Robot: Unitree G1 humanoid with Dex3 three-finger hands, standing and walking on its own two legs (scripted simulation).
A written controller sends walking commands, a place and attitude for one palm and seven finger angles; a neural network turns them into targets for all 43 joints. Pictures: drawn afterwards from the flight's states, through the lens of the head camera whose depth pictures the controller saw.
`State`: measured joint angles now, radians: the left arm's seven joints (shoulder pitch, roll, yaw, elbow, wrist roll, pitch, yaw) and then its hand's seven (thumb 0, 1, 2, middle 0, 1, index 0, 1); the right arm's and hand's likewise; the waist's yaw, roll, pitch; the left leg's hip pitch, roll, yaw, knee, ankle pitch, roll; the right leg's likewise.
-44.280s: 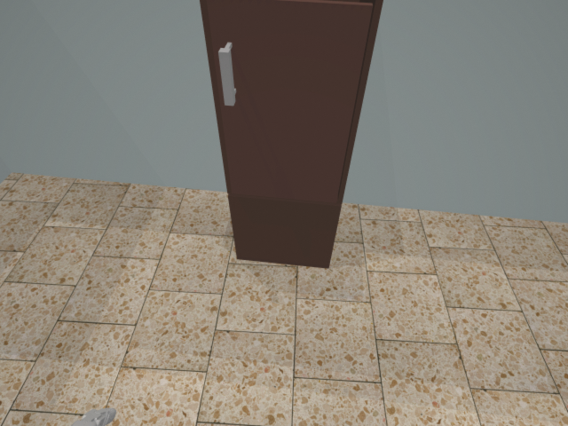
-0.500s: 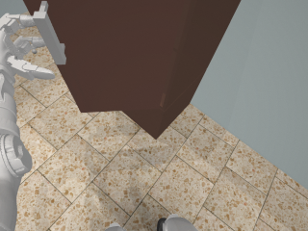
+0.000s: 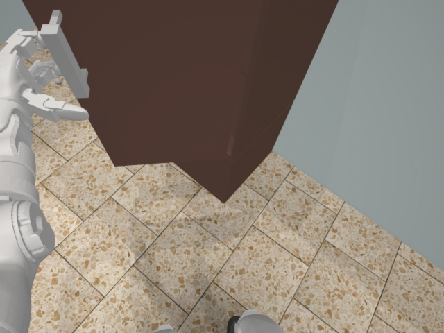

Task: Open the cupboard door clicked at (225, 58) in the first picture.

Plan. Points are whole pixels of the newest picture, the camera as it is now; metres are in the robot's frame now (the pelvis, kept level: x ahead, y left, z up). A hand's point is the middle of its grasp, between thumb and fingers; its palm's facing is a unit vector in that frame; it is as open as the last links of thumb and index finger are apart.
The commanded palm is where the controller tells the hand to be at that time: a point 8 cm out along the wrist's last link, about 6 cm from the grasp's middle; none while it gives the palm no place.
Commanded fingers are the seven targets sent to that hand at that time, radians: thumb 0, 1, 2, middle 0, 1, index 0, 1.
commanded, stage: slide the fingers in behind the handle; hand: left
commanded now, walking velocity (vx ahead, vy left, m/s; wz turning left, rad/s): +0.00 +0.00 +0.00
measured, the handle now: (70, 56) +0.58 +0.22 +0.12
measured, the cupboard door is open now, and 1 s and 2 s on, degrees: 47 47 53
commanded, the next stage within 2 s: close the thumb around the handle in 0.76 s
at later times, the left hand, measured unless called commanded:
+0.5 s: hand (71, 80) +0.52 +0.20 +0.13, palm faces +0.02 -1.00 +0.00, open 14.0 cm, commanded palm +0.49 +0.25 +0.12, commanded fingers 0.00 -0.50 0.30 -0.30 -1.20 -0.30 -1.20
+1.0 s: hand (75, 78) +0.52 +0.20 +0.12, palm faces +0.03 -1.00 -0.02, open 13.5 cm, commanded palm +0.50 +0.24 +0.12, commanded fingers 0.00 -0.05 0.49 -0.33 -1.25 -0.33 -1.25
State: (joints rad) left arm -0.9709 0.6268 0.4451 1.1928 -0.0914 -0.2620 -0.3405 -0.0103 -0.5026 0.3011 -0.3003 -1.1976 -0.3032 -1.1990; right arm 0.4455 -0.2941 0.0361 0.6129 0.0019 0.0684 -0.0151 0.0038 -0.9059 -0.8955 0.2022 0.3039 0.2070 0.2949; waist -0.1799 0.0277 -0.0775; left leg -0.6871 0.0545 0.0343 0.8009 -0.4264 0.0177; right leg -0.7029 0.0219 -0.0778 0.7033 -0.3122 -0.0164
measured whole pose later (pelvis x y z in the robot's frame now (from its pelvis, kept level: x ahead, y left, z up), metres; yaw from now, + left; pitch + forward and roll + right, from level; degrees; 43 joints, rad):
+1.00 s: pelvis +0.00 +0.00 +0.00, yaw +0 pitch +18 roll -2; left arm -1.01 0.57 0.42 1.21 -0.07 -0.29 -0.25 -0.01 -0.43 0.33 -0.31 -1.21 -0.31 -1.21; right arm 0.45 -0.28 0.03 0.63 -0.01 0.03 0.00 0.00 -0.91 -0.90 0.20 0.30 0.21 0.29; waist -0.18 0.03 -0.08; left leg -0.71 0.05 0.04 0.81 -0.43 0.02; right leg -0.73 0.02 -0.07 0.72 -0.32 -0.01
